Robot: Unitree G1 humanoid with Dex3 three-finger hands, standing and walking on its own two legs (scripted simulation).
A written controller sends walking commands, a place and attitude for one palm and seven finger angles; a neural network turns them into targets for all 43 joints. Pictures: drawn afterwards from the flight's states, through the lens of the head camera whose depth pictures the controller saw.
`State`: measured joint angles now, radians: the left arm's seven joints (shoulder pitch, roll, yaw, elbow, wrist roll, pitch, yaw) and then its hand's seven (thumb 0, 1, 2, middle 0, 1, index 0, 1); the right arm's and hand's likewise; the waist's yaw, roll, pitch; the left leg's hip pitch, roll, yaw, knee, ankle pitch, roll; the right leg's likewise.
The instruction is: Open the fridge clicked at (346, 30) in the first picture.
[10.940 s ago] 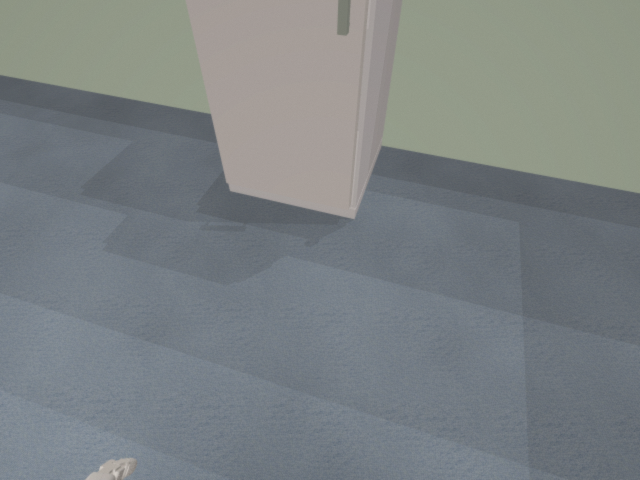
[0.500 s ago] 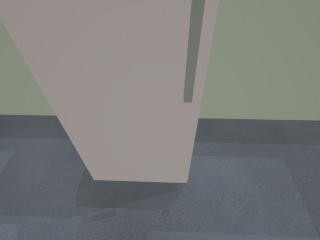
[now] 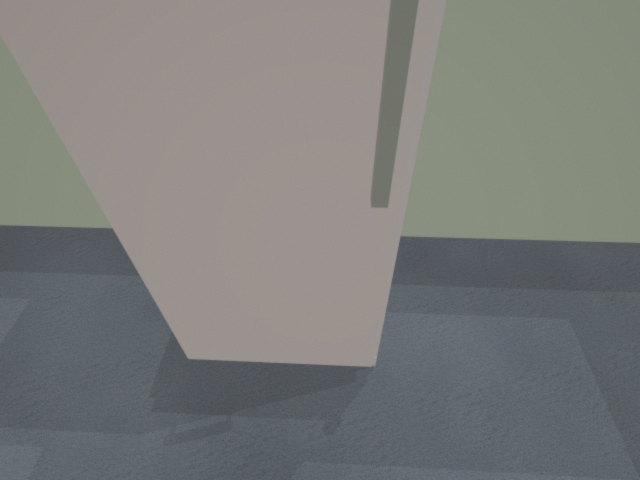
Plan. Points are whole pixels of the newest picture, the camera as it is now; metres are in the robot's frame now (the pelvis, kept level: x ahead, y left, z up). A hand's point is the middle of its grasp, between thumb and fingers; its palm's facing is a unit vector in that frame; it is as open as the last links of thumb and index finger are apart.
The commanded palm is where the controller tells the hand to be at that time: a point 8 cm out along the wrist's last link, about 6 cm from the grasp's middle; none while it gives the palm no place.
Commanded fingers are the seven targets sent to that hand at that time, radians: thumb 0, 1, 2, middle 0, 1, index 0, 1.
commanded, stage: look again from close up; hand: right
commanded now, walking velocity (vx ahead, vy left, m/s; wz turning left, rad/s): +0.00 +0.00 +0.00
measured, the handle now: (390, 92) +0.56 -0.07 +0.23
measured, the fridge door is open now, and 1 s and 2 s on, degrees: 0 0 0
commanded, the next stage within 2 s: none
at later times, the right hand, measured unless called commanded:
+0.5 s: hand out of the picture +0.00 -0.17 -0.18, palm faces +0.01 +0.98 -0.18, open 7.4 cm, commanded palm none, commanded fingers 0.00 -0.90 -0.90 0.20 0.30 0.20 0.30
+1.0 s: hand out of the picture +0.02 -0.17 -0.18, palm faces +0.01 +0.98 -0.18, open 7.4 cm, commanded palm none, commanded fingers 0.00 -0.90 -0.90 0.20 0.30 0.20 0.30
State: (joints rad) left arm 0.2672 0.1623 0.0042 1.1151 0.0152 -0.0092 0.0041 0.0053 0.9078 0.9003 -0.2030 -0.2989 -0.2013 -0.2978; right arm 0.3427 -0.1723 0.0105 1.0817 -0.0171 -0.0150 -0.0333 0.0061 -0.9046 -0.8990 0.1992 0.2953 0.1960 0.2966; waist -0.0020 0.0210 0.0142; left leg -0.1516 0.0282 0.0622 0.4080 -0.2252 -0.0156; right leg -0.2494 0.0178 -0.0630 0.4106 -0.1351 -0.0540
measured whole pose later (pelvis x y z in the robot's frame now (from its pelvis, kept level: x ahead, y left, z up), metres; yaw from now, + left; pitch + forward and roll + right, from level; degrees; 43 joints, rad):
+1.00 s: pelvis +0.03 +0.01 +0.00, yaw +1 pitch -1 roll +0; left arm 0.24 0.16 0.00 1.13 0.01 -0.02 0.01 0.01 0.91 0.90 -0.20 -0.30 -0.20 -0.30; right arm 0.31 -0.17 0.01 1.10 -0.01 -0.02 -0.03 0.01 -0.90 -0.90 0.20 0.30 0.20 0.30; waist 0.00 0.02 0.03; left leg -0.11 0.03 0.05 0.39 -0.26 -0.01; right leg -0.21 0.02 -0.07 0.40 -0.17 -0.04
